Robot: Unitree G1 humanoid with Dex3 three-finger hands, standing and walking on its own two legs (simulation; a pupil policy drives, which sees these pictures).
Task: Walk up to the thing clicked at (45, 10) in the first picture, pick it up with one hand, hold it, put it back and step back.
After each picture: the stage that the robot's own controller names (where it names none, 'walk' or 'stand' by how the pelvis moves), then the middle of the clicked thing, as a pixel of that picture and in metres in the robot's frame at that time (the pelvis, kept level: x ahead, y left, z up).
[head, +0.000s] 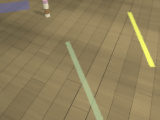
stand; (46, 8) +2.07 +0.52 -0.65
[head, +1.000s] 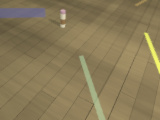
walk; (62, 18) +1.97 +0.21 -0.63
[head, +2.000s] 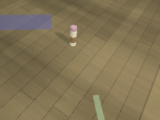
walk; (73, 36) +1.33 +0.06 -0.64
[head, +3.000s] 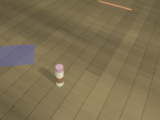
walk; (59, 75) +0.86 +0.15 -0.65
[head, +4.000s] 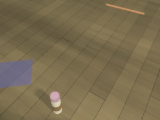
walk; (56, 103) +0.58 +0.19 -0.64
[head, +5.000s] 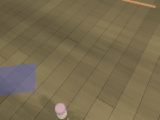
stand; (62, 114) +0.44 +0.16 -0.63
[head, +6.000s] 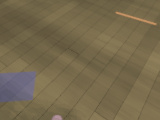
stand; out of the picture +0.41 +0.16 -0.65
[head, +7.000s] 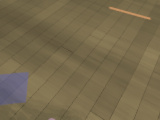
stand; out of the picture +0.36 +0.19 -0.64
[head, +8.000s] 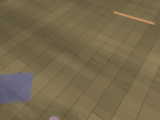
stand; out of the picture +0.40 +0.19 -0.65
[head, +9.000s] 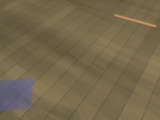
stand; out of the picture +0.35 +0.19 -0.66
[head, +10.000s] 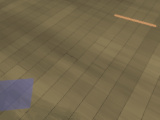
stand; out of the picture +0.35 +0.20 -0.66
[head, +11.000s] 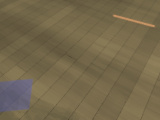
stand; out of the picture +0.35 +0.20 -0.66
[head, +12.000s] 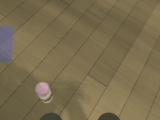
go down; (44, 93) +0.39 +0.19 -0.47
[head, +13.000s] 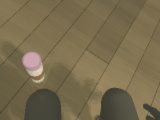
go down; (35, 69) +0.44 +0.21 -0.29
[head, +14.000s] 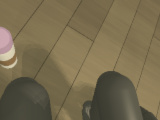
close in; (4, 51) +0.43 +0.23 -0.19
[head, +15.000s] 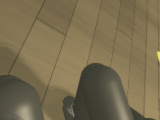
close; out of the picture +0.42 +0.25 -0.16
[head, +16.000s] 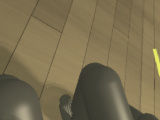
lift; out of the picture +0.41 +0.26 -0.16
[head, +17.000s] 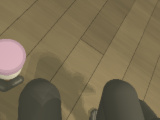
lift; (7, 66) +0.34 +0.25 -0.05
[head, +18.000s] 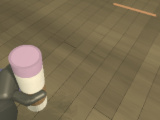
lift; (32, 83) +0.31 +0.16 +0.08
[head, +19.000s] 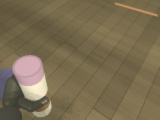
hold; (36, 91) +0.30 +0.16 +0.04
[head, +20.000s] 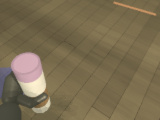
hold; (35, 87) +0.32 +0.17 +0.04
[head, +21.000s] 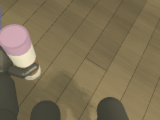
crouch; (24, 58) +0.41 +0.18 -0.04
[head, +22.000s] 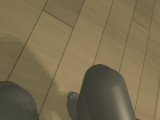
lower; out of the picture +0.44 +0.25 -0.17
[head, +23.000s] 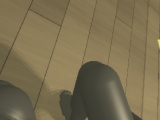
lower; out of the picture +0.43 +0.27 -0.17
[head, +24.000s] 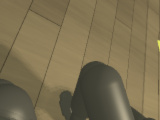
lower; out of the picture +0.43 +0.28 -0.16
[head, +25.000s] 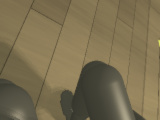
lower; out of the picture +0.43 +0.29 -0.16
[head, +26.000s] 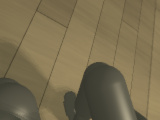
loosen; out of the picture +0.41 +0.26 -0.17
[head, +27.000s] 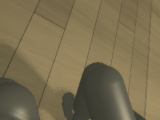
withdraw; out of the picture +0.42 +0.25 -0.17
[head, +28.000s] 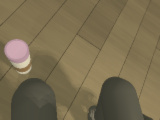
walk; (20, 59) +0.42 +0.22 -0.22
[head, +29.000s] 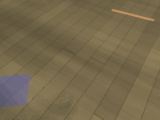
stand; out of the picture +0.35 +0.18 -0.58
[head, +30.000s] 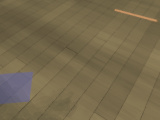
stand; out of the picture +0.37 +0.18 -0.60
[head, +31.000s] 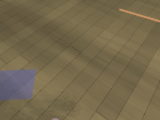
stand; out of the picture +0.37 +0.18 -0.60
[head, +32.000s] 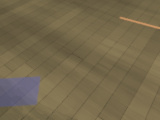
walk; out of the picture +0.39 +0.18 -0.65
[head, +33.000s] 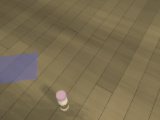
walk; (62, 101) +0.50 +0.18 -0.64
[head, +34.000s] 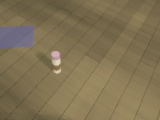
walk; (56, 62) +0.83 +0.18 -0.64
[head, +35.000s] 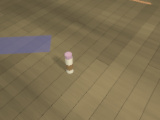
stand; (69, 63) +1.02 +0.17 -0.64
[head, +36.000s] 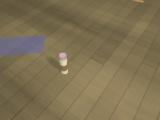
stand; (63, 63) +1.00 +0.20 -0.66
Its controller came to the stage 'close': yes
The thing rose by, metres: 0.68
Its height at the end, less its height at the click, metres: +0.00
